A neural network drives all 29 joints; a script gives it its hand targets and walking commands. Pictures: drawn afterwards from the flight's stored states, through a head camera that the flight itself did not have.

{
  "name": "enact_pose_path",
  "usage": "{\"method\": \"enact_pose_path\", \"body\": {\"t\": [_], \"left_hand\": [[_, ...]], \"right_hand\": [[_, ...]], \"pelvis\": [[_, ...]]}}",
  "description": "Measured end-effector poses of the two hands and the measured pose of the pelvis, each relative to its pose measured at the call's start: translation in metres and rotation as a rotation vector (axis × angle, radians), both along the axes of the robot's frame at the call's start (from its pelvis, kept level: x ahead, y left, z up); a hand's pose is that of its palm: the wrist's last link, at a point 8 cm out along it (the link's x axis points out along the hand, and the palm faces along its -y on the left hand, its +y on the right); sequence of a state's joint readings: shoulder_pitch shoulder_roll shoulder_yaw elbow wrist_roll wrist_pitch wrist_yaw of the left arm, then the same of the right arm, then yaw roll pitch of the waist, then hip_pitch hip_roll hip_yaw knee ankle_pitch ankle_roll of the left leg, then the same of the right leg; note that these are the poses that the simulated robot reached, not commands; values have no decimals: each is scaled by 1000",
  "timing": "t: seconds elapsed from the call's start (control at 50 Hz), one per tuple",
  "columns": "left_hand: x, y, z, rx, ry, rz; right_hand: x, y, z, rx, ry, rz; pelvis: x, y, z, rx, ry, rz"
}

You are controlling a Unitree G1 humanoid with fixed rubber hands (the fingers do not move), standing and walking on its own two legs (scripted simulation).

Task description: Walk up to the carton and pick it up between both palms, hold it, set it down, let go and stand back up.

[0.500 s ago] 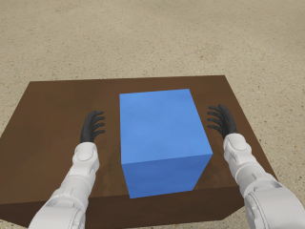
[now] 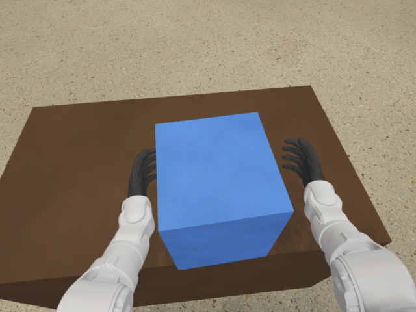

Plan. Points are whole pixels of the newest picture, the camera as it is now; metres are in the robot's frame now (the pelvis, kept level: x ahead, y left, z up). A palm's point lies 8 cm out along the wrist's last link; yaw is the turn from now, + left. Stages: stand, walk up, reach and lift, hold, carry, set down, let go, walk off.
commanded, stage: reach and lift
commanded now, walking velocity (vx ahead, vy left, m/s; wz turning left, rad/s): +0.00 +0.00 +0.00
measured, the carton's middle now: (215, 196) +0.37 +0.01 -0.01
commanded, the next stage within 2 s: none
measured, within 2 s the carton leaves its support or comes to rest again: leaves its support in 1.54 s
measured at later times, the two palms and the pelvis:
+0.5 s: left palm (142, 190) +0.37 +0.16 +0.01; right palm (285, 177) +0.40 -0.13 +0.01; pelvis +0.00 +0.00 +0.00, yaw +0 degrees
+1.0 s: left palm (143, 191) +0.36 +0.16 +0.01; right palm (286, 178) +0.40 -0.13 +0.01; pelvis +0.00 +0.00 +0.00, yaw +0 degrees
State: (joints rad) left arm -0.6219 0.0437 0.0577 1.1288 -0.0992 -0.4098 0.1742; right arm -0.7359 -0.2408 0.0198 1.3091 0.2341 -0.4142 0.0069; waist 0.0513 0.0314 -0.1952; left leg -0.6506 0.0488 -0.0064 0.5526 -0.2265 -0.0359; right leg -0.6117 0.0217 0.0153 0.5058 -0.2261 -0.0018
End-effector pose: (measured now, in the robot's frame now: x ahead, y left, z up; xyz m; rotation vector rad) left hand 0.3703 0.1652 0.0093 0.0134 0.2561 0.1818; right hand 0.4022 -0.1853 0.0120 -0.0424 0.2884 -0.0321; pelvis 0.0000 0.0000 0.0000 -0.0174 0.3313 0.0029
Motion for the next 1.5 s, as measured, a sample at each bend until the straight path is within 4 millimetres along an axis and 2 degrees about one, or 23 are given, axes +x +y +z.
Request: {"method": "enact_pose_path", "body": {"t": [0.06,0.16,0.2,0.76,1.5], "left_hand": [[0,-4,1,-8,-16,-7],[1,-6,2,-10,-30,-12],[0,-4,2,-9,-29,-3],[-4,-9,0,-23,-35,65],[-5,-10,4,-27,-54,52]], "right_hand": [[0,9,0,20,-8,10],[0,42,-1,70,-20,48],[-2,50,-2,82,-16,34],[-3,52,0,-10,-34,45],[-10,51,2,-11,-53,20]], "pelvis": [[0,-1,0,0,0,-1],[0,0,0,-1,0,0],[0,1,0,-3,0,0],[-1,1,0,-3,-1,-1],[-2,2,0,-3,-3,-1]]}}
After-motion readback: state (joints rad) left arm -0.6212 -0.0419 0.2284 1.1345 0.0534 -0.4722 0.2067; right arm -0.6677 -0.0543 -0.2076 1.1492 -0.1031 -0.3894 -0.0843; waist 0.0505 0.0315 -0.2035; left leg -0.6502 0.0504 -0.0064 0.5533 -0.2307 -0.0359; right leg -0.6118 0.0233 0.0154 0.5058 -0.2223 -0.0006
